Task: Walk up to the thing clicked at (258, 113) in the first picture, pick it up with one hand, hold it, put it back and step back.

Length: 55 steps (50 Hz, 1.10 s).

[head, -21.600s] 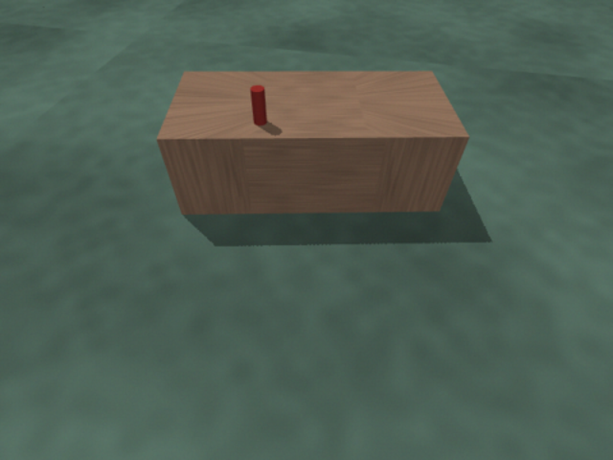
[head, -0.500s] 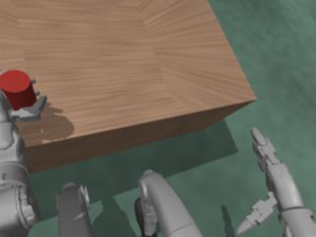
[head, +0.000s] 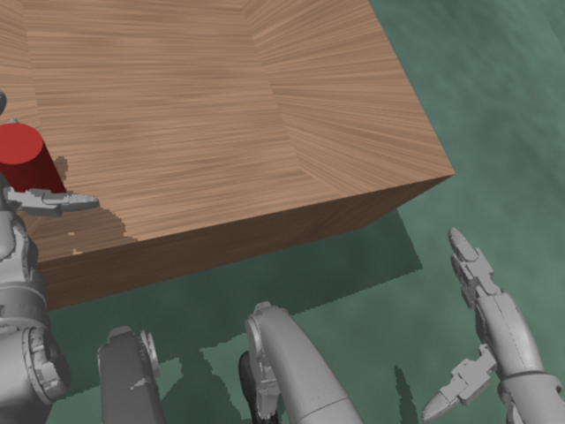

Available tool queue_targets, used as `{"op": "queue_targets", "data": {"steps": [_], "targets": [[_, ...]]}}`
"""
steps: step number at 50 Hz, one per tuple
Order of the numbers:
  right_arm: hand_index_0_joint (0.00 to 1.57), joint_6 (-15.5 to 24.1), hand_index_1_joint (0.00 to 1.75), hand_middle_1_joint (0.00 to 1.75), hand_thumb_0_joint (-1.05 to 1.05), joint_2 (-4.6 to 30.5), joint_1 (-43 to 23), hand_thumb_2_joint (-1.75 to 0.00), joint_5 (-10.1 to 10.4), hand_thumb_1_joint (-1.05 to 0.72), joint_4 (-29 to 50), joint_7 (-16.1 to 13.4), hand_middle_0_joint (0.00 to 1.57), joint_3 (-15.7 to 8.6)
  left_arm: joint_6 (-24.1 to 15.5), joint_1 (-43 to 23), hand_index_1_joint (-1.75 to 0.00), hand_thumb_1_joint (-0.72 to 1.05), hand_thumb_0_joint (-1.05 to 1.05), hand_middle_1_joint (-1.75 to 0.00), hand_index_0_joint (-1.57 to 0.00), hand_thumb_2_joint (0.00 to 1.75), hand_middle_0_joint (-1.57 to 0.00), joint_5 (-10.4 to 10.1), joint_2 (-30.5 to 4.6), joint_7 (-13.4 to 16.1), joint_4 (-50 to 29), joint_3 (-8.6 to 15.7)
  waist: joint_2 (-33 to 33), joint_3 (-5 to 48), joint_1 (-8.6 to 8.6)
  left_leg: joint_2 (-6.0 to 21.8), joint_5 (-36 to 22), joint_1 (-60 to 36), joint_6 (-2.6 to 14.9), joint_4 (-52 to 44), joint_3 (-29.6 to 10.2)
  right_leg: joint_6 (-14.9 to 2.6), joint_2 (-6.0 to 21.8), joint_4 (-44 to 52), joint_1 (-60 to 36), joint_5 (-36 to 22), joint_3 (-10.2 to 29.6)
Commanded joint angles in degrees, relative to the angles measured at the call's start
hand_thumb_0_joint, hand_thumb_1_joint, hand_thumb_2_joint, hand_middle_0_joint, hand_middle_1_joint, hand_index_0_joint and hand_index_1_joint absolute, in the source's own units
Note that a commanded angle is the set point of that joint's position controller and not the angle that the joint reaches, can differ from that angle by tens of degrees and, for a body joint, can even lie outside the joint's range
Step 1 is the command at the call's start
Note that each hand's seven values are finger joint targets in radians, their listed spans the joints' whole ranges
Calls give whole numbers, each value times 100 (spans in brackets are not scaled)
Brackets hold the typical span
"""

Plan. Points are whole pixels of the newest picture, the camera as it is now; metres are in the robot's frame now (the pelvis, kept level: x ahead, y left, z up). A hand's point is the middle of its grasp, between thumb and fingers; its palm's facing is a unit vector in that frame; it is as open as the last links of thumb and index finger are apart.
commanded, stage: withdraw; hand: left
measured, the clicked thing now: (32, 174) +0.49 +0.22 -0.07
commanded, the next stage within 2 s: rise in 0.22 s
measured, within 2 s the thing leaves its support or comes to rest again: neither
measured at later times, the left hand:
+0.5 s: hand out of the picture +0.48 +0.32 +0.07, palm faces +0.31 -0.92 -0.22, open 17.5 cm
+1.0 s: hand out of the picture +0.35 +0.30 +0.11, palm faces +0.29 -0.89 -0.36, open 17.4 cm
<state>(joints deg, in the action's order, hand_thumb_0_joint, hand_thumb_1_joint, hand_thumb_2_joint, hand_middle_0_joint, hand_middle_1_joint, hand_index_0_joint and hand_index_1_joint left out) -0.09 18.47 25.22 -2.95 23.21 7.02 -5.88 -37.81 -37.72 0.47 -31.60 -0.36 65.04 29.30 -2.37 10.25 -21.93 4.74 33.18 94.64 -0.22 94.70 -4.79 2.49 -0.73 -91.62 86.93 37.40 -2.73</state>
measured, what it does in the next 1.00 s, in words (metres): rises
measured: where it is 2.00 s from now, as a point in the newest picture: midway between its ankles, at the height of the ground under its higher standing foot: (207, 420)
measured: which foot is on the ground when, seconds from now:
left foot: down 0.00-1.00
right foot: down 0.00-1.00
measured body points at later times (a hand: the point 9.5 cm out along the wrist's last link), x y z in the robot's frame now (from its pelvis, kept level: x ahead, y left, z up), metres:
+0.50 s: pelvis +0.02 +0.01 +0.08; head +0.16 +0.06 +0.51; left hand +0.46 +0.36 +0.09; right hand +0.18 -0.24 +0.11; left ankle +0.07 +0.12 -0.53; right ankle +0.04 -0.15 -0.53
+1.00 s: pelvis +0.04 +0.01 +0.16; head +0.10 +0.03 +0.60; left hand +0.33 +0.35 +0.14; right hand +0.22 -0.21 +0.13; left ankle +0.07 +0.12 -0.53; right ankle +0.04 -0.15 -0.53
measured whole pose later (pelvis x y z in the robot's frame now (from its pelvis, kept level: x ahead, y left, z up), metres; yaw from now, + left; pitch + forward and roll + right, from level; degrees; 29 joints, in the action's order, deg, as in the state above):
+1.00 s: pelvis +0.04 +0.01 +0.16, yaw +3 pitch +13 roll -2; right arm -8.9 13.4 23.9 2.9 -3.6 -1.0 2.4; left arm -1.3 -10.8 0.8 -23.4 4.5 40.1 13.3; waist -0.2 8.0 -3.1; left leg 3.3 23.5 44.8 0.1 54.8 0.7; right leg 2.7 1.2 -51.8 39.0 26.1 0.0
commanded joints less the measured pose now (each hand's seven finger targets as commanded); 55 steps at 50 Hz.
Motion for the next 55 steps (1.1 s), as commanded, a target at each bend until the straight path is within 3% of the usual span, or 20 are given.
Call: {"op": "queue_targets", "data": {"steps": [1,5,9,14,17,18,20,21,24,26,30,33,36,37,38,41,45,47,53,55], "targets": [[5,223,5,5,0,1061,476,-5,23,53,1121,-199,5,-909,-455,-1999,-4,-44,0,-5,-9,4,-8,-66,-1808,-76,-1649,351,2390,3496,289,-211,-1495,-3706,36,-1196,-2,-380,-213,1133,-1291,-1656,43],[5,125,5,5,0,1059,588,-5,48,52,991,-246,5,-926,-231,-2071,-2,-50,0,-3,-8,1,-7,-155,-2182,-263,-2175,580,2911,3659,453,-188,-1877,-4387,-51,-1417,-10,-419,-210,1184,-1380,-1789,18],[5,73,5,5,0,938,527,-5,87,51,566,-320,5,-748,230,-1844,-1,-55,0,-2,-8,0,-7,-324,-1811,-559,-1933,417,2679,2994,540,-159,-1716,-4413,-54,-1732,-13,-410,-216,1504,-1436,-1654,-22],[5,21,5,5,0,842,349,-5,150,54,323,-436,5,-499,745,-1617,0,-58,0,-1,-8,0,-5,-486,-1801,-926,-1722,353,2239,2682,746,-141,-1612,-4495,-27,-2135,1,-402,-216,1897,-1746,-1610,-80],[5,66,5,5,0,735,341,-3,178,61,163,-507,5,-334,933,-1575,-4,-53,0,-4,-5,5,-4,-622,-1352,-1076,-1541,50,1694,2377,652,-129,-1429,-4367,55,-2282,42,-367,-227,2197,-1983,-1624,-41],[6,-60,5,5,0,991,702,-4,228,54,444,-542,6,-539,1385,-1174,-4,-57,0,-5,-6,4,-5,106,-2602,-734,-1393,417,1976,2780,1026,-196,-1613,-5018,3,-2643,117,-365,-203,2463,-2541,-1717,-50],[5,-247,5,5,0,809,713,-5,274,52,74,-549,6,-388,1671,-1832,-6,-57,0,-6,-6,6,-6,20,-2055,-376,-1839,1,1827,2581,940,-177,-1729,-5011,-12,-2769,161,-344,-226,2648,-2692,-1846,14],[5,-305,5,5,0,800,562,-6,275,50,-57,-554,5,-414,1797,-1765,-7,-58,0,-7,-7,6,-7,98,-2093,-278,-1758,5,1754,2556,1012,-176,-1756,-5053,4,-2849,163,-353,-238,2694,-2741,-1859,-2],[5,-440,5,5,0,890,460,-8,303,41,-366,-641,5,-507,2168,-1703,-8,-49,0,-8,-8,9,-7,317,-2814,145,-1874,262,1607,2837,1224,-181,-2247,-5424,37,-3039,186,-339,-240,2905,-3225,-2232,-10],[13,-546,13,13,0,846,314,-17,308,31,-278,-662,13,-475,2264,-1838,-8,-42,0,-8,-6,14,-6,408,-2996,350,-2149,273,1707,3058,1304,-191,-2646,-5794,11,-3200,233,-335,-216,3051,-3644,-2565,23],[14,-618,19,19,0,268,-127,-49,314,-1,-553,-665,14,285,2452,-1555,-7,-47,0,-7,-6,11,-6,459,-2107,521,-1362,-258,1284,2102,1361,-192,-2374,-5645,27,-3608,291,-296,-194,3475,-3763,-2408,29],[15,-618,21,21,0,-4,-188,-60,310,-25,-711,-624,15,711,2600,-1198,-6,-51,0,-6,-5,8,-5,464,-1736,477,-1053,-580,1202,1975,1497,-197,-2269,-5819,16,-3895,350,-298,-173,3744,-3966,-2292,9],[16,-677,23,23,0,252,181,-66,335,-47,-1113,-640,16,464,2821,-458,-6,-52,0,-6,-5,7,-5,423,-1826,450,-890,-537,1163,1852,1555,-202,-2466,-6083,-6,-4104,393,-303,-168,3959,-4169,-2432,-22],[16,-668,24,24,0,307,205,-69,353,-53,-1099,-632,16,365,2859,-651,-6,-54,0,-6,-5,7,-5,377,-1616,409,-1402,-783,1313,1830,1539,-196,-2459,-6259,-47,-4212,408,-326,-163,4019,-4194,-2421,-30],[16,-694,24,24,0,381,280,-69,379,-53,-1274,-649,16,285,2939,-406,-6,-52,0,-6,-5,7,-5,355,-1695,410,-1434,-679,1242,1896,1582,-176,-2652,-6456,-38,-4258,385,-323,-170,4073,-4276,-2556,-43],[17,-687,26,26,0,505,82,-75,485,-64,-1482,-727,18,50,3136,-11,-6,-54,0,-5,-5,6,-5,211,-1334,416,-2187,-919,1127,1531,1661,-174,-2446,-6658,-75,-4578,389,-324,-155,4315,-4430,-2432,-51],[19,-561,28,28,0,128,-324,-84,568,-79,-1554,-816,19,402,3286,856,-5,-56,0,-5,-5,5,-5,31,-418,460,-3146,-1408,1002,1226,1825,-158,-2047,-6795,-97,-4933,348,-349,-138,4523,-4608,-2101,-93],[20,-520,30,30,0,64,-381,-88,588,-86,-1539,-899,20,494,3302,1294,-5,-56,0,-5,-5,5,-5,-37,-297,518,-3759,-1480,950,1247,1946,-205,-2106,-6822,-86,-4990,410,-323,-82,4597,-4893,-2195,-56],[20,-490,30,30,0,98,-285,-90,570,-89,-1835,-1096,20,311,3393,3077,-6,-55,0,-5,-5,5,-5,-150,75,722,-5136,-1552,873,1140,2157,-243,-2413,-6985,-87,-5107,549,-304,-8,4653,-5432,-2525,8],[20,-503,30,30,0,11,-182,-90,550,-89,-1990,-1128,20,320,3442,3600,-5,-56,0,-5,-5,5,-5,-194,447,718,-5521,-1810,919,975,2127,-277,-2528,-6937,-80,-5101,616,-286,17,4680,-5504,-2691,33]]}}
